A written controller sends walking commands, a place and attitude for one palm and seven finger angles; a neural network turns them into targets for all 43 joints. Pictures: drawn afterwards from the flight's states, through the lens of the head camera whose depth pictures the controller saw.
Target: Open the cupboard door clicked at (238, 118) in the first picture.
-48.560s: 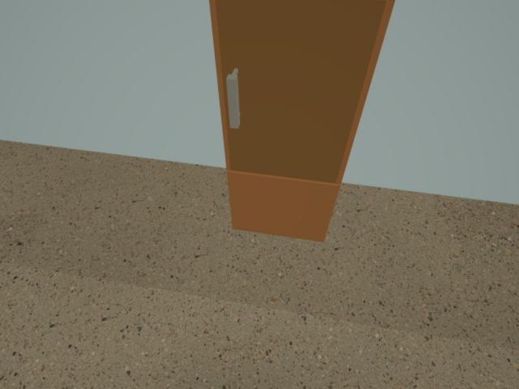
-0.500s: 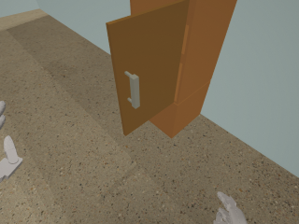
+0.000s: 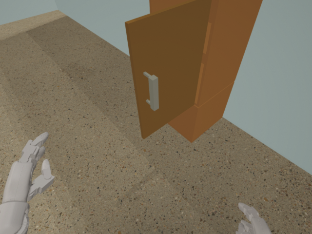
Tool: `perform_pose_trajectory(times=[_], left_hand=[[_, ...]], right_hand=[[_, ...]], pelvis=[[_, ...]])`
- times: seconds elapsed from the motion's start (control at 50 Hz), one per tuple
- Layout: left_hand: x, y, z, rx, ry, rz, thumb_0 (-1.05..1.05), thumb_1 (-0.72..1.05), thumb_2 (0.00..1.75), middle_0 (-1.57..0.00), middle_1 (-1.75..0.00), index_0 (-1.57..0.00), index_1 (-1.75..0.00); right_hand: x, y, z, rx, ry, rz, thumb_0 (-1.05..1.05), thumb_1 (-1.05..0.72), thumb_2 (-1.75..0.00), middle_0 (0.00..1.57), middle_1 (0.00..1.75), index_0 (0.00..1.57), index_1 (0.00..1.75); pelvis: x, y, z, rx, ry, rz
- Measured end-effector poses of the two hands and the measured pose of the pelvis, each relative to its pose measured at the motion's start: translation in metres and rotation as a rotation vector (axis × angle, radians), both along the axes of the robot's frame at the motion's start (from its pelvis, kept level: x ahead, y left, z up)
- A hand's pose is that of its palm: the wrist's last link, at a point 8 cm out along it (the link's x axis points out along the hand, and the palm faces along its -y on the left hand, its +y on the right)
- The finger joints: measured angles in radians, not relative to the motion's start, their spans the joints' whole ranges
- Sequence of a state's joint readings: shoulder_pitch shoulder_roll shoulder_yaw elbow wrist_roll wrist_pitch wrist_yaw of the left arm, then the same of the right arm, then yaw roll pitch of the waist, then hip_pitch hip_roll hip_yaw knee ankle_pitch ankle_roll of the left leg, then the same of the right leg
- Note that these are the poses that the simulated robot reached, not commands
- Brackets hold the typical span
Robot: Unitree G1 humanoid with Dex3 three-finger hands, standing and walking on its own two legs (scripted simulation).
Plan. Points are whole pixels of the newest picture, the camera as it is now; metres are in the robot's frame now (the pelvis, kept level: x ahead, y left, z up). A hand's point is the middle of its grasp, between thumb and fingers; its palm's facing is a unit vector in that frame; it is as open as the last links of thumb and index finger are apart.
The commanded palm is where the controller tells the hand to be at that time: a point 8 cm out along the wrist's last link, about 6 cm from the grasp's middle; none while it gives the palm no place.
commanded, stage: let the arm hang, fingers relaxed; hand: left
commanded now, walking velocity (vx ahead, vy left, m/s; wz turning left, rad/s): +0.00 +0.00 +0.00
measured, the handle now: (150, 91) +0.63 +0.08 -0.02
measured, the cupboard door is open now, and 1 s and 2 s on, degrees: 89 89 89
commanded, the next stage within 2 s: look to check the result in 1.02 s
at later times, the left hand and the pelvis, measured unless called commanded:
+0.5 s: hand out of the picture -0.03 +0.20 -0.16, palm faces +0.02 -0.96 -0.29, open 7.3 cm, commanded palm none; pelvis -0.01 -0.02 +0.01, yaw +1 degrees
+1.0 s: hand out of the picture +0.11 +0.20 -0.14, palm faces +0.00 -0.95 -0.32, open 7.4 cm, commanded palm none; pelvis +0.01 -0.03 +0.01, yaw +1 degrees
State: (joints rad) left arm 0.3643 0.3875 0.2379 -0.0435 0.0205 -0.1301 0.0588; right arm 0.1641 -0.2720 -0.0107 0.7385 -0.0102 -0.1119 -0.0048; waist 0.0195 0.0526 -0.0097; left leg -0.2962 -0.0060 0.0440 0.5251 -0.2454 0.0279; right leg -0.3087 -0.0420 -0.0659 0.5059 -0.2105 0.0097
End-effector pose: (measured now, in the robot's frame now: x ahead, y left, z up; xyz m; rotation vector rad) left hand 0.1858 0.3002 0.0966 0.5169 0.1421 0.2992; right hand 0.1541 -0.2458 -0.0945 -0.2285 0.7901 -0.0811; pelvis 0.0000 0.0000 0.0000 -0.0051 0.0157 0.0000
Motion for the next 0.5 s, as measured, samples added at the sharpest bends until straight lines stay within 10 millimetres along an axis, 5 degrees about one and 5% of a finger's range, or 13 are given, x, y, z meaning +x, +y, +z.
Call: perform_pose_trajectory(times=[0.04,0.1,0.2,0.36,0.5], left_hand=[[-0.006,-0.002,-0.062,-0.088,0.257,0.042,0.0,0.9,0.9,-0.2,-0.3,-0.2,-0.3],[-0.04,-0.023,-0.144,-0.206,0.609,0.075,0.01,0.9,0.9,-0.2,-0.3,-0.19,-0.3],[-0.122,-0.078,-0.223,-0.386,1.011,0.089,0.01,0.91,0.9,-0.2,-0.3,-0.2,-0.3],[-0.21,-0.076,-0.236,-0.447,1.229,0.266,0.01,0.96,0.9,-0.21,-0.3,-0.2,-0.3],[-0.222,-0.052,-0.222,-0.39,1.254,0.35,0.01,0.93,0.9,-0.21,-0.3,-0.2,-0.3]], right_hand=[[-0.008,-0.006,-0.014,0.003,0.068,-0.002,0.01,-0.9,-0.89,0.2,0.3,0.2,0.3],[-0.03,-0.015,-0.025,0.0,0.154,-0.032,0.01,-0.9,-0.89,0.2,0.3,0.2,0.3],[-0.087,-0.028,-0.031,-0.036,0.345,-0.088,0.01,-0.91,-0.89,0.2,0.3,0.2,0.3],[-0.172,-0.03,-0.036,-0.048,0.649,-0.134,0.01,-0.91,-0.89,0.2,0.3,0.2,0.29],[-0.187,-0.024,-0.043,-0.012,0.7,-0.146,0.01,-0.91,-0.89,0.2,0.3,0.2,0.29]], pelvis=[[-0.004,0.001,-0.003,0.006,-0.002,0.001],[-0.008,-0.002,-0.004,0.013,-0.013,-0.005],[-0.012,-0.008,-0.002,0.013,-0.029,-0.008],[-0.012,-0.018,0.004,0.001,-0.029,0.011],[-0.01,-0.02,0.006,0.002,-0.033,0.015]])
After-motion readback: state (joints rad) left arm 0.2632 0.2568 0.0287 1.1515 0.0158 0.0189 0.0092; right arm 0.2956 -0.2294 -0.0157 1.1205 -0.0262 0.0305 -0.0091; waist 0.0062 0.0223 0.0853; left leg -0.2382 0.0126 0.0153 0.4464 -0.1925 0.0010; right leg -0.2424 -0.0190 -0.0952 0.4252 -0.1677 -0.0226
